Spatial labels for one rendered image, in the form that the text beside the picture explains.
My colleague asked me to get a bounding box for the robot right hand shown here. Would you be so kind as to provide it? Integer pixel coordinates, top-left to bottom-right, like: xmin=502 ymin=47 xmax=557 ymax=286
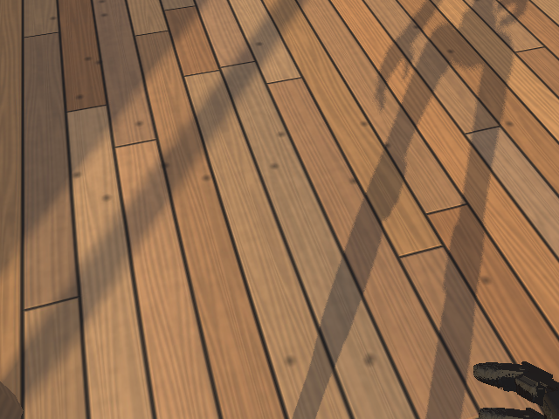
xmin=473 ymin=361 xmax=559 ymax=419

